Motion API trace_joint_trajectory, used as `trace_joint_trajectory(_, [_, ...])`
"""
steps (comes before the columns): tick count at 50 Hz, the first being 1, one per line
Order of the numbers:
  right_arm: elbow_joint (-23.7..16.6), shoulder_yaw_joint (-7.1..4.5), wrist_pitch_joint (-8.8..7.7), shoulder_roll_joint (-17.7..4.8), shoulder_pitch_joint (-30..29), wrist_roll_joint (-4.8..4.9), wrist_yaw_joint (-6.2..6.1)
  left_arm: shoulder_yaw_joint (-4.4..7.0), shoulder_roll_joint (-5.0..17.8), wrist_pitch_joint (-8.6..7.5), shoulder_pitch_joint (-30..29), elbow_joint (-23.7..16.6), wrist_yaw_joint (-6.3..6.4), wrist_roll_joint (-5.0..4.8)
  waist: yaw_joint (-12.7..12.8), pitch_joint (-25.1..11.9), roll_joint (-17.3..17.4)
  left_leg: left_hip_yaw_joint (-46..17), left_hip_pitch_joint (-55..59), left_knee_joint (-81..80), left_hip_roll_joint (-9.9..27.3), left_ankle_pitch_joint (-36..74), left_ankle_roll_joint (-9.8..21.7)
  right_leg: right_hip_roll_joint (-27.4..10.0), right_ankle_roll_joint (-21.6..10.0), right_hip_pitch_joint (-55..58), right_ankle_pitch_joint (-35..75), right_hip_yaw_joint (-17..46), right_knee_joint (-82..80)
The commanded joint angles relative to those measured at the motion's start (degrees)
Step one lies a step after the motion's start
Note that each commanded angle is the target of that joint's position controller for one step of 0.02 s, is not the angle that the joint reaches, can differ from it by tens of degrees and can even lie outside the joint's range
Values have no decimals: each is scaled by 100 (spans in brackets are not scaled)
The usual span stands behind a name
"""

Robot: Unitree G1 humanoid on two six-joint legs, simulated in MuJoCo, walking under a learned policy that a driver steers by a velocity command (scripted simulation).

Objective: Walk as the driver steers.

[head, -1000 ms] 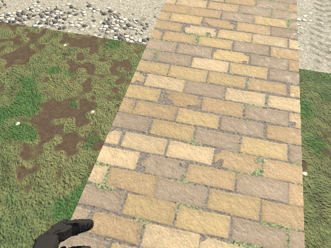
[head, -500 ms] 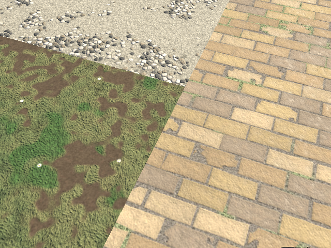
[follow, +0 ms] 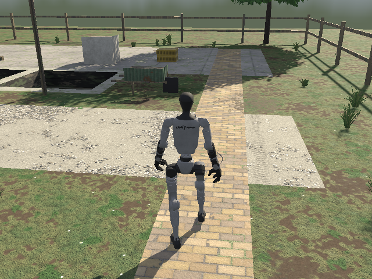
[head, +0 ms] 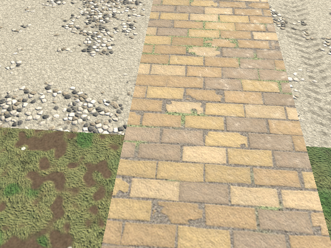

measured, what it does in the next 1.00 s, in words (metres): walks ahead, turning right: right foot, then left foot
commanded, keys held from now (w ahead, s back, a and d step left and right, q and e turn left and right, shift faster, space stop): w+e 1.00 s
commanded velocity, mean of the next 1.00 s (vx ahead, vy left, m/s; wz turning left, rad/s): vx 0.50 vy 0.00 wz -0.57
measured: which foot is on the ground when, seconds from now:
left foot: down 0.00-0.14, up 0.16-0.58, down 0.60-1.00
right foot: up 0.00-0.10, down 0.12-0.62, up 0.64-1.00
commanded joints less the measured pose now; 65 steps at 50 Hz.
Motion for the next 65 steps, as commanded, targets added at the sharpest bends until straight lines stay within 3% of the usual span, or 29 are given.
trace_joint_trajectory(1, [-166, -215, 92, -963, 217, 63, -60, 7, 233, -87, -882, -739, -142, -19, -77, 580, 438, -258, 294, 125, 1918, 3324, 637, 77, -146, -486, -523, -320, -262])
trace_joint_trajectory(4, [-321, -285, 216, -1225, -55, 87, -135, 175, 563, -60, -271, -801, -216, -42, 426, -2, 820, -1, 344, 1451, 1908, 6122, 443, 647, -469, 829, -1380, -854, -221])
trace_joint_trajectory(6, [-474, -267, 230, -1269, -245, 101, -161, 528, 1254, -23, 1448, -436, -99, -45, 1330, -928, 522, 111, -1016, 3998, 1529, 5257, 85, 706, -926, 3589, -1003, -286, -822])
trace_joint_trajectory(7, [-712, -35, 91, -455, 238, -118, -56, 648, 1862, 0, 1762, -364, 9, -49, 858, -1467, -982, -108, -3454, 6114, 594, 107, -245, -777, -1758, 5674, -1005, 2407, -893])
trace_joint_trajectory(8, [-917, 34, -201, -511, 66, 90, 54, 560, 1747, -60, 1890, -506, -3, 12, 883, -2336, -951, -1461, -4671, 7284, -112, -1771, -266, -1560, -2494, 6576, -1694, 4896, -2004])
trace_joint_trajectory(9, [-1072, -70, -373, -868, -630, 302, 124, 455, 1326, -95, 1790, -484, 8, 73, 1088, -1715, -467, -1858, -5261, 7287, 287, -1280, -89, -1302, -2057, 6272, -1472, 4066, -2142])
trace_joint_trajectory(10, [-1139, -52, -434, -866, -840, 303, 124, 387, 1059, -134, 1402, -544, 17, 28, 891, -1092, -97, -1797, -5220, 6787, 558, -750, 12, -1045, -1793, 5418, -1061, 3173, -2122])
trace_joint_trajectory(12, [-1063, -153, -339, -944, -794, 67, 42, 268, 718, -153, 633, -774, 17, 34, 374, -492, 340, -1733, -4358, 5884, 910, -300, -84, -613, -1524, 3751, -96, 2163, -2320])
trace_joint_trajectory(15, [-1177, -163, -121, -766, -705, -23, 26, 288, 872, -164, 615, -854, 95, 33, 149, -290, 168, -1601, -3908, 5109, 967, -48, -329, -404, -1527, 2835, 403, 1743, -2592])
trace_joint_trajectory(21, [-1615, -48, -98, -504, -1956, -13, 56, 350, 1086, -79, 1134, -825, 250, -26, 600, -55, -209, -1409, -3552, 2551, 472, 2028, -494, 116, -1049, 2379, -167, 1220, -2488])
trace_joint_trajectory(26, [-1873, -117, -209, -789, -2342, 85, 180, 336, 1032, -4, 1457, -760, 277, -57, 711, -72, -373, -1619, -3330, 1713, 271, 1835, -331, -193, -903, 3064, -763, 1994, -1899])
trace_joint_trajectory(29, [-1727, -237, -313, -1006, -1596, 74, 187, 315, 970, 40, 1249, -872, 304, -23, 248, -298, -572, -1502, -2304, 1319, 210, 1415, -29, -86, -696, 3187, -341, 2250, -1166])
trace_joint_trajectory(30, [-1629, -320, -344, -1223, -887, -25, 153, 222, 723, 17, 1139, -974, 279, 14, -101, -875, -401, -1864, -1062, 1464, 699, 1434, 260, 207, -500, 2775, -305, 1965, -156])
trace_joint_trajectory(31, [-1544, -441, -325, -1688, -2, -138, 102, 121, 393, -22, 1543, -1121, 278, -5, -197, -1790, 647, -3545, 1055, 1455, 1968, 996, 940, 880, -92, 1211, -1531, 1226, 1755])
trace_joint_trajectory(32, [-1366, -454, -237, -1652, 303, -32, 148, 68, 480, -59, 1978, -1209, 278, -101, -48, -2187, 2205, -5687, 1839, 884, 2807, -329, 1477, 1000, 70, -207, -3852, 904, 3075])
trace_joint_trajectory(33, [-1503, -315, -190, -1125, 22, 52, 141, 191, 1037, -42, 1743, -1107, 270, -148, -135, -1418, 1413, -5349, 1260, 695, 2658, -1214, 1274, 605, 119, -718, -3523, 1036, 3655])
trace_joint_trajectory(35, [-1553, -199, -78, -818, -507, -4, 113, 230, 1084, 21, 961, -1275, 249, -29, -50, -318, 594, -3789, -283, 465, 2156, -389, 930, 223, 167, -590, -2682, 682, 3542])
trace_joint_trajectory(36, [-1529, -154, -71, -701, -680, -33, 109, 254, 1005, 45, 876, -1314, 231, 0, 95, -94, 654, -3306, -775, 309, 1950, 67, 866, 46, 159, -397, -2452, 679, 3268])
trace_joint_trajectory(40, [-1385, -214, -154, -845, -725, -4, 128, 192, 638, 163, 862, -1452, 185, -49, 268, 61, 763, -2161, -1331, -168, 1775, 1096, 964, -181, 240, -166, -1976, 490, 2695])
trace_joint_trajectory(47, [-1153, -303, -52, -1176, -482, 34, 68, 94, 469, 87, -115, -1705, 9, -19, -47, 204, 563, -794, -865, -173, 1652, 1964, 753, -109, 255, -44, -278, 72, 670])
trace_joint_trajectory(52, [-1001, -386, 107, -1454, -202, 179, 66, 115, 564, 99, -637, -2009, -142, -41, -114, 413, 633, -440, -162, 172, 1938, 2660, 576, 102, -38, 161, -955, -336, -134])
trace_joint_trajectory(54, [-1016, -438, 181, -1636, -255, 230, 31, 242, 797, 132, -235, -1988, -145, -2, 222, 61, 816, -189, 4, 1081, 1917, 4674, 454, 503, -288, 957, -1560, -673, -258])
trace_joint_trajectory(56, [-954, -296, 200, -1365, -105, 198, 9, 529, 1249, 155, 1504, -1513, -25, 1, 1145, -873, 469, 21, -1262, 3332, 1598, 4599, 186, 741, -696, 3859, -951, -414, -798])
trace_joint_trajectory(57, [-1199, -16, 108, -604, 352, -87, 97, 616, 1914, 137, 1889, -1414, 78, 11, 813, -1475, -1111, -59, -3756, 5576, 885, -162, -161, -955, -1460, 6095, -957, 2254, -828])
trace_joint_trajectory(58, [-1171, 26, -76, -749, 312, 95, 170, 517, 1790, 68, 2105, -1525, 55, 14, 938, -2574, -1027, -1309, -4563, 6741, 331, -1883, -175, -1834, -2086, 6528, -1694, 4504, -1857])
trace_joint_trajectory(59, [-1279, -133, -133, -1251, -412, 382, 205, 394, 1423, -1, 1923, -1440, 4, 89, 1131, -1842, -322, -1589, -5047, 6983, 617, -1424, -93, -1651, -1694, 5996, -1457, 3579, -1986])
trace_joint_trajectory(60, [-1371, -97, -147, -1173, -678, 395, 200, 340, 1294, -41, 1568, -1397, 3, 80, 948, -1128, -285, -1526, -5058, 6632, 845, -945, -31, -1442, -1467, 5089, -1005, 2659, -1995])
trace_joint_trajectory(61, [-1289, -98, -110, -1127, -718, 263, 163, 262, 1061, -69, 1149, -1385, 7, 79, 701, -723, -48, -1532, -4773, 6230, 1081, -527, -54, -1193, -1264, 4260, -639, 2003, -2078])
trace_joint_trajectory(65, [-1036, -119, 233, -887, -184, 227, 144, 202, 827, -282, 649, -1265, 20, 166, 188, -290, -205, -1679, -3949, 5659, 1203, 359, -211, -860, -1099, 2939, -206, 764, -2849])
